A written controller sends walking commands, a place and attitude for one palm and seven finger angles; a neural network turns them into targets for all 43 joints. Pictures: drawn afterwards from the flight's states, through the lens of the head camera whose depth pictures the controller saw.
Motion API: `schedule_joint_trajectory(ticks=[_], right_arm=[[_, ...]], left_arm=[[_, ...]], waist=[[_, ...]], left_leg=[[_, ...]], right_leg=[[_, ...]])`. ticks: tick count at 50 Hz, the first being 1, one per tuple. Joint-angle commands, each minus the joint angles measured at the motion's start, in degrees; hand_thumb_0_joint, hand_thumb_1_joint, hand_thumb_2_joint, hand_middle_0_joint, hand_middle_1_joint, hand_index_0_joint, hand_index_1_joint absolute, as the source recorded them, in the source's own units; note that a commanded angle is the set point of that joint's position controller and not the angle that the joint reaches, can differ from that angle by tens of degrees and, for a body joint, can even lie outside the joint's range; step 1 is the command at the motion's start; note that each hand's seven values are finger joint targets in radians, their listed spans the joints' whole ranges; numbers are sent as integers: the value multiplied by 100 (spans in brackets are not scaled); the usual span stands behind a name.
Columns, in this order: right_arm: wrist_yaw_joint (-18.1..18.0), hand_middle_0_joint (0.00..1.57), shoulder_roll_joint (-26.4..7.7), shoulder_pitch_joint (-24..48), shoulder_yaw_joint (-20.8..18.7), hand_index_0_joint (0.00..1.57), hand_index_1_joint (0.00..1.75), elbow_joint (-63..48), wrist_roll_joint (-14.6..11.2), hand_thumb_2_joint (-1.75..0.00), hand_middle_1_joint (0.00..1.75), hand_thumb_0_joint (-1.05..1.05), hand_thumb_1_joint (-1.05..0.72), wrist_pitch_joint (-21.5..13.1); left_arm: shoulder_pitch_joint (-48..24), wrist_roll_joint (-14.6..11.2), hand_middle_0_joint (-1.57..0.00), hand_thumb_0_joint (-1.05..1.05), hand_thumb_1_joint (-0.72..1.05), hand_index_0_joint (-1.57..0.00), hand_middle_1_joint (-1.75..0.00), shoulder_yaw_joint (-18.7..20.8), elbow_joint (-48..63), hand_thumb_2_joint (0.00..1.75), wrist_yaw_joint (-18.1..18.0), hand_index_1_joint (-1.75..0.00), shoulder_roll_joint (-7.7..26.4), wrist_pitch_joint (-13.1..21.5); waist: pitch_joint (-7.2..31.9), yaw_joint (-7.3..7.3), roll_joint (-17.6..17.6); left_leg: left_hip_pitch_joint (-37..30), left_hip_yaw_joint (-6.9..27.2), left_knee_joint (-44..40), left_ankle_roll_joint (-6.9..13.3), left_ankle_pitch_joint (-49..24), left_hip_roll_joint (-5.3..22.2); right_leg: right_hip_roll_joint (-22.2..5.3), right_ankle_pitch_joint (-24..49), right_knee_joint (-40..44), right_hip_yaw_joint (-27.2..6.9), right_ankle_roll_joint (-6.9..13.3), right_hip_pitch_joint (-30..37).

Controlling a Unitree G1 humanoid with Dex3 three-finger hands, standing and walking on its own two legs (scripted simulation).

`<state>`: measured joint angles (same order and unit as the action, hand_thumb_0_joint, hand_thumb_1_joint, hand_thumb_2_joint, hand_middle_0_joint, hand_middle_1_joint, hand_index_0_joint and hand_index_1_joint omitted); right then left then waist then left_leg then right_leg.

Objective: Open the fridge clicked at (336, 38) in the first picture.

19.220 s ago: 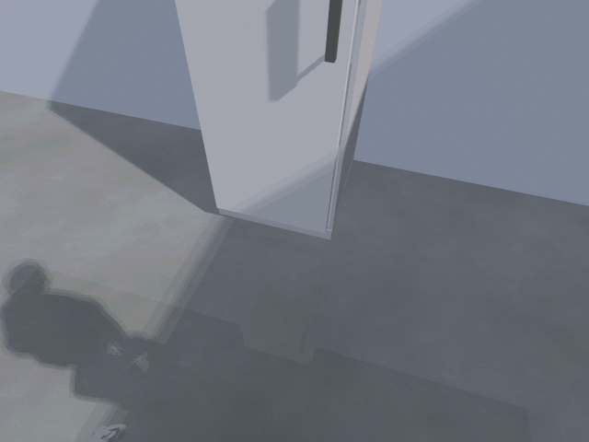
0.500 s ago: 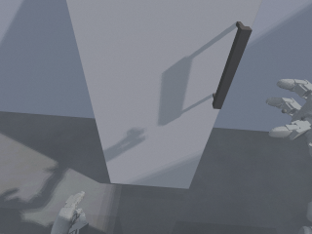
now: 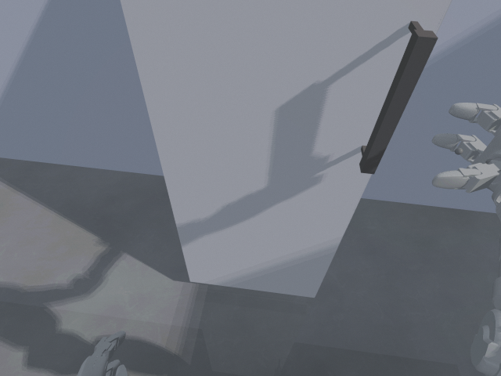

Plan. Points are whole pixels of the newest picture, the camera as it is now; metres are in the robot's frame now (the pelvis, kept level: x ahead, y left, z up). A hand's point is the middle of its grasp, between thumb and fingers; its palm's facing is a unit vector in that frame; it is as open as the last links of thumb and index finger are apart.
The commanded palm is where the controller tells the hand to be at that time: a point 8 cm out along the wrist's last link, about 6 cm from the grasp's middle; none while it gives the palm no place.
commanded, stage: move the hooked fingers beside the handle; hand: right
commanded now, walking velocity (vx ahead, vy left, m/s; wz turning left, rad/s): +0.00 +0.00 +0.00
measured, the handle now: (388, 106) +0.52 -0.19 +0.20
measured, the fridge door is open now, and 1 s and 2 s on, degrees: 0 0 0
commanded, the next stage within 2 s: feel for the door with the fingertips in 1.82 s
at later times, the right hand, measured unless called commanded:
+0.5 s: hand (441, 127) +0.45 -0.25 +0.21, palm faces +0.07 +1.00 -0.01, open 14.0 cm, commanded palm +0.43 -0.30 +0.20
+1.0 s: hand (450, 128) +0.46 -0.27 +0.21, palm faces +0.07 +1.00 +0.00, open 14.0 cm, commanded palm +0.44 -0.31 +0.20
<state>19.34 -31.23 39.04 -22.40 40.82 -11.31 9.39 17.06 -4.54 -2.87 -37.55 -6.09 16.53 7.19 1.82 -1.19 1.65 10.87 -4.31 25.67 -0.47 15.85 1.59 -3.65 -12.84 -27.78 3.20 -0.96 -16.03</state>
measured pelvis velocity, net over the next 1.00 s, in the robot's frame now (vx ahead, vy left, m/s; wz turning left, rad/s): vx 0.01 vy -0.01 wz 0.02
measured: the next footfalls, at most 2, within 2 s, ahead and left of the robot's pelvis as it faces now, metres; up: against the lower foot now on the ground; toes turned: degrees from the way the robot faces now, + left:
none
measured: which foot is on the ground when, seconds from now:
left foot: down 0.00-1.00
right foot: down 0.00-1.00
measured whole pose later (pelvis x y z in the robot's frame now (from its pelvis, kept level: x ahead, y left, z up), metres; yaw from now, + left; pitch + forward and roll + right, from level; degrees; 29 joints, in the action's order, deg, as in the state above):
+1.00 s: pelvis +0.01 -0.01 +0.00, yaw +1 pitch +5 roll +1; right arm 21.1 -36.5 49.8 -23.0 56.6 -9.4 1.0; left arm 22.2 -4.0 -1.4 -38.5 -5.2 17.0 2.6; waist 3.2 -3.8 1.1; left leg 16.2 -3.5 27.6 -0.8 16.8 1.1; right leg -4.3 -15.0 -31.4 3.6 -0.7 -21.8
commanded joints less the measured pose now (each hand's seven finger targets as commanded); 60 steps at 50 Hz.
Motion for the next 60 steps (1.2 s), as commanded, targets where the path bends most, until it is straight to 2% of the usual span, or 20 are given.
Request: schedule_joint_trajectory(ticks=[1,8,13,16,18,19,23,25,28,29,34,35,40,44,47,49,53,54,55,60], right_arm=[[-17,30,-1760,2784,-490,30,120,-1377,-110,-30,120,0,50,-635],[-93,30,-1505,2879,-246,30,120,-756,21,-30,120,0,50,-512],[-153,30,-1949,3168,-545,30,120,-498,103,-30,120,0,50,-666],[-136,30,-1907,3603,-414,30,120,-503,127,-30,120,0,50,-877],[-98,30,-1801,3894,-256,30,120,-512,161,-30,120,0,50,-993],[-90,30,-1777,3895,-180,30,120,-421,161,-30,120,0,50,-1036],[-60,30,-1521,4277,60,30,120,376,187,-30,120,0,50,-990],[-65,30,-1828,4083,-225,30,120,642,190,-30,120,0,50,-1005],[-101,30,-1843,3796,-301,30,120,335,234,-30,120,0,50,-1112],[-121,30,-1886,3594,-363,30,120,277,204,-30,120,0,50,-1168],[-164,30,-2147,3568,-550,30,120,434,238,-30,120,0,50,-1169],[-166,30,-2416,3531,-739,30,120,482,276,-30,120,0,50,-1157],[-110,30,-2522,4104,-633,30,120,-42,346,-30,120,0,50,-1409],[124,30,-2278,3821,-505,30,120,69,150,-30,120,0,50,-1436],[287,30,-1736,3855,-62,30,120,331,89,-30,120,0,50,-1209],[293,30,-1561,3652,41,30,120,582,43,-30,120,0,50,-1039],[109,30,-1590,3897,-24,30,120,687,63,-30,120,0,50,-933],[25,30,-1724,3988,-147,30,120,640,68,-30,120,0,50,-1021],[-47,30,-2010,4018,-362,30,120,547,130,-30,120,0,50,-1084],[-284,30,-2245,4280,-532,30,120,-458,254,-30,120,0,50,-1538]], left_arm=[[-261,33,-20,0,90,-20,-30,357,788,90,-28,-30,848,268],[-97,38,-20,0,90,-20,-30,395,703,90,13,-30,861,160],[84,71,-20,0,90,-20,-30,443,661,90,14,-30,922,64],[162,75,-20,0,90,-20,-30,453,621,90,13,-30,906,29],[213,86,-20,0,90,-20,-30,449,587,90,18,-30,897,36],[267,80,-20,0,90,-20,-30,462,558,90,8,-30,909,27],[401,89,-20,0,90,-20,-30,453,394,90,-5,-30,936,11],[488,105,-20,0,90,-20,-30,467,386,90,0,-30,977,-16],[497,131,-20,0,90,-20,-30,486,517,90,58,-30,957,-37],[534,149,-20,0,90,-20,-30,495,545,90,69,-30,959,-60],[545,117,-20,0,90,-20,-30,511,584,90,75,-30,996,-186],[523,103,-20,0,90,-20,-30,502,594,90,75,-30,1016,-210],[517,94,-20,0,90,-20,-30,488,609,90,56,-30,970,-240],[574,74,-20,0,90,-20,-30,504,605,90,36,-30,983,-231],[551,52,-20,0,90,-20,-30,493,526,90,22,-30,970,-201],[606,51,-20,0,90,-20,-30,501,509,90,9,-30,993,-202],[594,85,-20,0,90,-20,-30,480,482,90,18,-30,1004,-201],[644,119,-20,0,90,-20,-30,483,474,90,11,-30,1015,-198],[642,124,-20,0,90,-20,-30,487,488,90,33,-30,1026,-208],[575,153,-20,0,90,-20,-30,486,606,90,95,-30,957,-175]], waist=[[1893,9,268],[1539,-61,259],[1678,-85,104],[1826,-201,124],[1861,-248,512],[1862,-306,299],[1455,-461,330],[1611,-358,144],[2144,-188,294],[2240,-151,114],[1736,-232,-216],[1758,-167,-95],[1977,-287,509],[2122,-313,376],[1855,-385,517],[1602,-428,276],[1408,-433,150],[1485,-444,-37],[1721,-366,83],[2715,-248,628]], left_leg=[[-79,194,-165,203,-2071,-184],[167,168,-163,191,-1977,-189],[100,211,-114,182,-2082,-187],[119,237,-76,165,-2218,-194],[283,238,-83,188,-2106,-207],[273,225,-85,177,-2077,-220],[697,205,-176,160,-1594,-204],[515,218,-107,169,-1735,-192],[269,212,31,194,-2128,-199],[126,190,82,189,-2294,-212],[216,220,17,123,-2143,-211],[187,271,31,122,-2150,-206],[281,315,17,144,-2085,-221],[231,268,29,162,-2213,-257],[612,227,-40,157,-1936,-258],[748,180,-73,151,-1759,-269],[890,175,-66,149,-1510,-232],[822,173,-48,143,-1568,-232],[720,217,4,148,-1651,-227],[424,243,190,184,-2193,-250]], right_leg=[[266,1479,113,-254,288,1273],[243,1383,133,-223,277,1030],[236,1410,69,-204,295,935],[232,1509,-16,-181,311,1018],[237,1514,-37,-221,281,1145],[217,1497,-80,-199,305,1110],[227,995,-32,-268,284,921],[232,1066,-62,-252,298,783],[231,1569,-108,-261,277,1013],[220,1727,-148,-234,297,952],[207,1315,-112,-134,341,555],[223,1251,-101,-130,341,483],[229,1304,-157,-147,332,748],[209,1486,-218,-148,331,906],[206,1305,-174,-205,302,950],[190,1189,-175,-200,315,842],[189,956,-130,-289,288,645],[192,1012,-171,-274,314,638],[195,1086,-186,-288,303,654],[165,1920,-329,-348,253,1328]])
